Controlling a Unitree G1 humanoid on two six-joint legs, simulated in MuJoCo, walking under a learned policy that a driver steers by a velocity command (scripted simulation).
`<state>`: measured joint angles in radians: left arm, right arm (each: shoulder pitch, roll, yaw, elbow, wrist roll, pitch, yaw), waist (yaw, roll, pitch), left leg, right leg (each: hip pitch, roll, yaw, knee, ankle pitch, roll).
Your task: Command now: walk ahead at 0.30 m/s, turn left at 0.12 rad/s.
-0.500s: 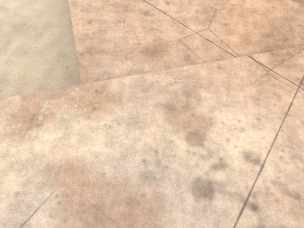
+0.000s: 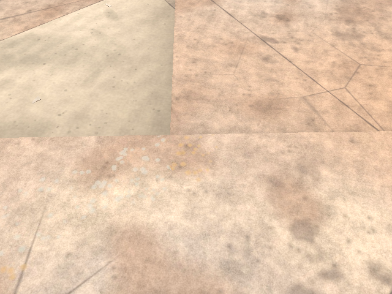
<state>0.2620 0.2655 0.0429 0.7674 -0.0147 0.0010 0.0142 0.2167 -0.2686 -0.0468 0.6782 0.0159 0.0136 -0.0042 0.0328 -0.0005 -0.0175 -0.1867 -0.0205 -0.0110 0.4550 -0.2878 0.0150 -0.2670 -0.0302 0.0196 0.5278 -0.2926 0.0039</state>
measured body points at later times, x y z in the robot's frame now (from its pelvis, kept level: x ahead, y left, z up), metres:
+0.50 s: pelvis +0.20 -0.06 -0.01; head +0.23 -0.07 +0.44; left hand +0.37 +0.21 -0.10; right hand +0.24 -0.34 -0.14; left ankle +0.05 +0.09 -0.65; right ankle +0.27 -0.15 -0.74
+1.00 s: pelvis +0.48 +0.00 -0.01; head +0.52 +0.01 +0.44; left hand +0.49 +0.28 -0.15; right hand +0.68 -0.25 -0.09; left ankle +0.57 +0.10 -0.74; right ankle +0.30 -0.14 -0.67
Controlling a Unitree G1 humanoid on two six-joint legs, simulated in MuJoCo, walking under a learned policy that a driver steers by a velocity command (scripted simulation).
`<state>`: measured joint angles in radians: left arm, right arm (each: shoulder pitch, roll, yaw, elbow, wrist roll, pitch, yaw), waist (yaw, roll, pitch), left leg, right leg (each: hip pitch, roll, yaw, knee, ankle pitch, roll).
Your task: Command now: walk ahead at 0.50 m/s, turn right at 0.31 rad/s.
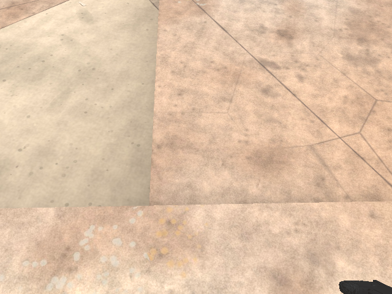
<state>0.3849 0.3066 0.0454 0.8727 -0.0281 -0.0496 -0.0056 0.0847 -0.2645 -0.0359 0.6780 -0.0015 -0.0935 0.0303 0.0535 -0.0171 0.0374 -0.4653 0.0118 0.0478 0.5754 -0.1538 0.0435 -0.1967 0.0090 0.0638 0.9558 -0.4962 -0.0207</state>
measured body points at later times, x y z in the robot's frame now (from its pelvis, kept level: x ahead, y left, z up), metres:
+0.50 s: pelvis +0.27 -0.05 -0.01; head +0.31 -0.07 +0.44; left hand +0.53 +0.14 -0.10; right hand +0.24 -0.35 -0.14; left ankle +0.11 +0.11 -0.68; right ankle +0.36 -0.15 -0.73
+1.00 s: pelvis +0.52 -0.11 +0.00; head +0.55 -0.13 +0.45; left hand +0.75 +0.09 -0.11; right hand +0.57 -0.43 -0.09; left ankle +0.66 -0.08 -0.72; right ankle +0.35 -0.16 -0.67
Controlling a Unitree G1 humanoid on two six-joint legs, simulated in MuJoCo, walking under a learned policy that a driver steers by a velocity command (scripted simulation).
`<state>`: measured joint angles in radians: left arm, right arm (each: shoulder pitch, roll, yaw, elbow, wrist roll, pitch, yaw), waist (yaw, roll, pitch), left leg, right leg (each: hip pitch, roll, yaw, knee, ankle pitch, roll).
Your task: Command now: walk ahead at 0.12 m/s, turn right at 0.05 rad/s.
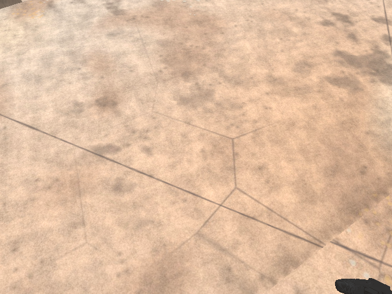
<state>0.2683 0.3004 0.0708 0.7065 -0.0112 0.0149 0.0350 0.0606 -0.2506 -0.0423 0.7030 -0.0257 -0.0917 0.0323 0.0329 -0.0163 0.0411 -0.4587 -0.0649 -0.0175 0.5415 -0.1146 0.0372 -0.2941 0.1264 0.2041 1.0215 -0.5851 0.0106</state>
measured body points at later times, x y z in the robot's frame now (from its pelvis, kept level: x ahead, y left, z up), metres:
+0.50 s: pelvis +0.05 -0.02 +0.02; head +0.09 -0.04 +0.47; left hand +0.12 +0.28 -0.07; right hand +0.26 -0.28 -0.09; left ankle +0.02 +0.11 -0.65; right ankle +0.08 -0.14 -0.72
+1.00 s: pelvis +0.04 +0.02 +0.02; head +0.06 +0.05 +0.47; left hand +0.03 +0.34 -0.09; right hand +0.31 -0.14 -0.06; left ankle +0.01 +0.10 -0.72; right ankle +0.14 -0.12 -0.67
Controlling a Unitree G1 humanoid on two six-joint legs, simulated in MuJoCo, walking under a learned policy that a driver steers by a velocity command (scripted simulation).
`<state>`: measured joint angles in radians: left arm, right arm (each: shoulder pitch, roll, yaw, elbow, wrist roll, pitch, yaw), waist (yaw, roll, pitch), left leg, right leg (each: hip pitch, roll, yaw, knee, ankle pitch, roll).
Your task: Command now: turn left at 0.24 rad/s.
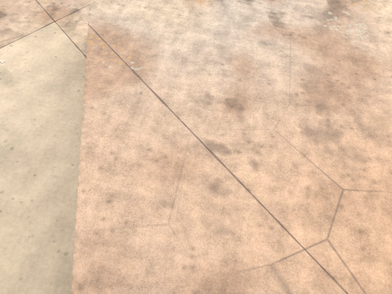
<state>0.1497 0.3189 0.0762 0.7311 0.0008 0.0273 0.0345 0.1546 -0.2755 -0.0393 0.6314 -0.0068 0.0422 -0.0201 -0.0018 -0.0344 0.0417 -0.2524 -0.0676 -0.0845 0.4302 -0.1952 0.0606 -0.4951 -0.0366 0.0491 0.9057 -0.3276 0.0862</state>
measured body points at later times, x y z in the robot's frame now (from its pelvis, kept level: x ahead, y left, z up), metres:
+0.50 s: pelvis +0.02 -0.04 +0.00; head +0.02 -0.05 +0.45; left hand +0.15 +0.21 -0.11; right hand +0.12 -0.30 -0.13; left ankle +0.01 +0.09 -0.74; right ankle +0.02 -0.16 -0.74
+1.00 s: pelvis +0.03 -0.06 +0.00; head +0.03 -0.06 +0.45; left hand +0.09 +0.21 -0.14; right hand +0.09 -0.32 -0.15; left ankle +0.01 +0.08 -0.74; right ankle +0.02 -0.16 -0.74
